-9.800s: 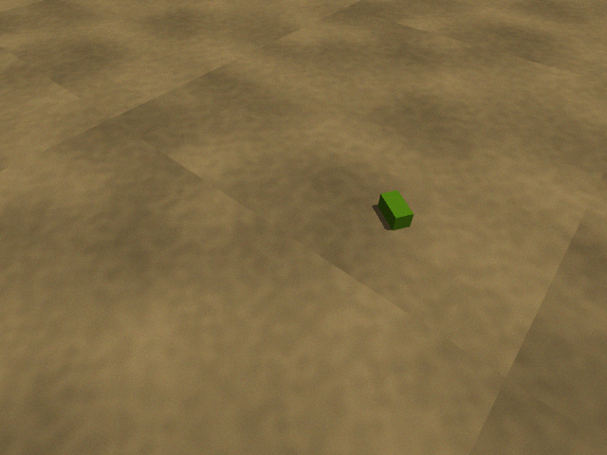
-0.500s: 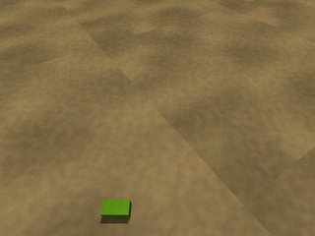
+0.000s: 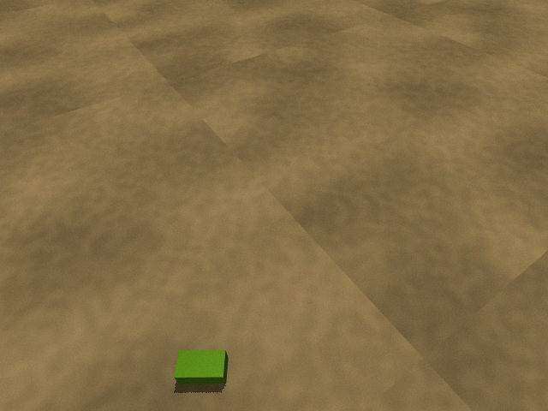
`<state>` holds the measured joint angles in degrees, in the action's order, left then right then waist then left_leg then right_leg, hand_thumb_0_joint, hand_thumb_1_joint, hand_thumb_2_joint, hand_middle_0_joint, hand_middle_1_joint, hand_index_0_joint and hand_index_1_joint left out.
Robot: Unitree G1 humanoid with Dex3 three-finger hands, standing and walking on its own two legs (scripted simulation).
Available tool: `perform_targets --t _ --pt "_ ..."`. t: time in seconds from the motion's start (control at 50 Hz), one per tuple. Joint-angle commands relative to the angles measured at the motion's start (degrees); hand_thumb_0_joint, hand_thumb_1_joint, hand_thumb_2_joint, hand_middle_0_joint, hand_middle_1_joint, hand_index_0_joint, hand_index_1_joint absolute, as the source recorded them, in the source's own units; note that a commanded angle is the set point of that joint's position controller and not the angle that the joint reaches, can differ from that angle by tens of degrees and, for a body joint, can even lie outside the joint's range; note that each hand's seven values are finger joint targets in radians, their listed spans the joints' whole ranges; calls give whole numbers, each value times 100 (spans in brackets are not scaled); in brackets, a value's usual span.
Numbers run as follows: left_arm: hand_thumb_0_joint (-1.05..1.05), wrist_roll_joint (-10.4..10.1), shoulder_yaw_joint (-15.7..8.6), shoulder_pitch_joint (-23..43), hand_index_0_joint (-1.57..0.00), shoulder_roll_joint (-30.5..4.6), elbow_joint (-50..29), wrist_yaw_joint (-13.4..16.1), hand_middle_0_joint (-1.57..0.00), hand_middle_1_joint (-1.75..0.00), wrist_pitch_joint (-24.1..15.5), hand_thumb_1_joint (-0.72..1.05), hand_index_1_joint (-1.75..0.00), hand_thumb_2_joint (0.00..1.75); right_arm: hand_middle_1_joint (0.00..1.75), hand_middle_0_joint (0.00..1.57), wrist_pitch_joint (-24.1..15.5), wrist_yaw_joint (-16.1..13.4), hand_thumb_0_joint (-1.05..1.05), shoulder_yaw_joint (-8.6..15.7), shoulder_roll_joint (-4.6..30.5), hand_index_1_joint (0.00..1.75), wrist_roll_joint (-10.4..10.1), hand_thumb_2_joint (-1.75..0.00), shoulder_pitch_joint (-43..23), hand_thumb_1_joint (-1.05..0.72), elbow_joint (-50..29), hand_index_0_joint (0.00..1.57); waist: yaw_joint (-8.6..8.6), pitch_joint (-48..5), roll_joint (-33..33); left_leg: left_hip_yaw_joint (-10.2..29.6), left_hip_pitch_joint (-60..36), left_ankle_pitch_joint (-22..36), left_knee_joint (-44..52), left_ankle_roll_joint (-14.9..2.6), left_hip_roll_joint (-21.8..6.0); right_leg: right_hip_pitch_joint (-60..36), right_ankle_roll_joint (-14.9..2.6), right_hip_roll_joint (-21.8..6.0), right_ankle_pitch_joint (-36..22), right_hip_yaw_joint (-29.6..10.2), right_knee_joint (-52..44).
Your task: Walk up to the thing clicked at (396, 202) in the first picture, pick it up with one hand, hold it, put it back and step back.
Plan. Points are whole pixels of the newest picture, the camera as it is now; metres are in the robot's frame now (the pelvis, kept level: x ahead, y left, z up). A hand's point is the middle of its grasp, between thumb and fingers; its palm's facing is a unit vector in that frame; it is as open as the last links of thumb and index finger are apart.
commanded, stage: walk up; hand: left
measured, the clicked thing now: (202, 367) +0.41 +0.26 -0.74
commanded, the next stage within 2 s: stand in 0.40 s
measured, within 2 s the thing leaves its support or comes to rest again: neither
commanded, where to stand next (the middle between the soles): +0.03 +0.02 m, yaw +0 degrees
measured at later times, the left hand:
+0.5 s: hand out of the picture +0.07 +0.25 -0.15, palm faces -0.01 -0.94 -0.35, open 7.4 cm
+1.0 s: hand out of the picture +0.06 +0.25 -0.16, palm faces -0.04 -0.94 -0.35, open 7.4 cm
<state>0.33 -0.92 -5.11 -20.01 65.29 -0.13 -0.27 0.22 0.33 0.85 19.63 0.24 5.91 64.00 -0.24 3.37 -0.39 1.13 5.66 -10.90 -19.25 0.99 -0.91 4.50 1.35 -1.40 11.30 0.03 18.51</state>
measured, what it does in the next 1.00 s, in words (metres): stands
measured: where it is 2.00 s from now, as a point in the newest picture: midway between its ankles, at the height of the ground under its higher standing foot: outside the picture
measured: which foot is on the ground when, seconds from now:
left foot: down 0.00-1.00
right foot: down 0.00-1.00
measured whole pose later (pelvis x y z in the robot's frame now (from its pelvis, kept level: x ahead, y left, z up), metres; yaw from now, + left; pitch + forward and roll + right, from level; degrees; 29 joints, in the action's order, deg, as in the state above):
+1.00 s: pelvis -0.01 +0.00 +0.00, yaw +0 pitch -2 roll +0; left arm 0.3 0.5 -6.9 -20.2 64.0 -0.2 -0.4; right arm -0.3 0.3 0.3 19.9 0.4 6.6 65.1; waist -0.4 3.4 -0.1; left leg 1.2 6.6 -9.6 -18.2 1.4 -1.1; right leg 6.1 1.0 -1.3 10.8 0.0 19.0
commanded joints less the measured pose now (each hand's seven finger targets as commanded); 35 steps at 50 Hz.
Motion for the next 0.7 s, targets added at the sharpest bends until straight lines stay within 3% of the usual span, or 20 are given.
perform_targets --t 0.0,0.36,0.38,0.44,0.68 --pt "0 13 -233 338 -20 -1236 -395 65 -20 -30 -169 90 -30 90 30 20 -130 -48 0 205 1209 30 9 -90 -270 -90 -373 20 3 -421 -10 412 -2 901 278 -226 -515 -9 -224 -505 -864 -397 -281" --pt "0 41 -262 171 -20 -1225 -397 63 -20 -30 -162 90 -30 90 30 20 -128 -44 0 203 1189 30 10 -90 -235 -90 -351 20 18 -435 21 442 44 768 273 -240 -518 17 -217 -485 -714 -384 -311" --pt "0 52 -208 118 -20 -1226 -416 80 -20 -30 -163 90 -30 90 30 20 -154 -73 0 209 1235 30 42 -90 -246 -90 -344 20 10 -303 161 465 16 1039 315 -209 -631 164 -221 -570 -874 -399 -269" --pt "0 29 -181 64 -20 -1188 -439 80 -20 -30 -173 90 -30 90 30 20 -174 -76 0 208 1269 30 32 -90 -215 -90 -322 20 15 -437 60 433 -95 1142 275 -203 -629 91 -222 -595 -994 -421 -273" --pt "0 20 -133 53 -20 -1262 -480 66 -20 -30 -169 90 -30 90 30 20 -169 -43 0 167 1237 30 34 -90 -153 -90 -274 20 -6 -448 31 415 66 654 374 -183 -597 100 -234 -595 -579 -459 -337"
